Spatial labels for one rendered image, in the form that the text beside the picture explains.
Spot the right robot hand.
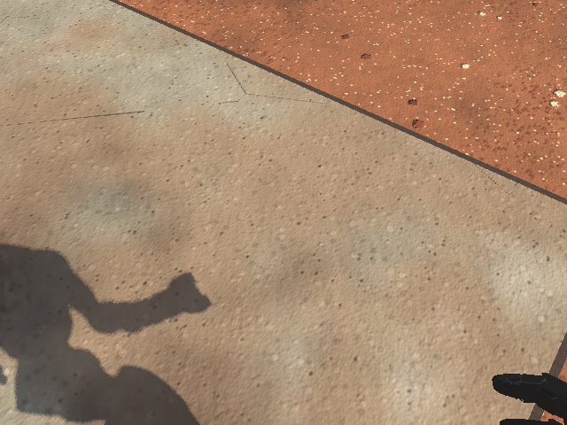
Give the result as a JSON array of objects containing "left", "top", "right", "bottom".
[{"left": 492, "top": 373, "right": 567, "bottom": 425}]

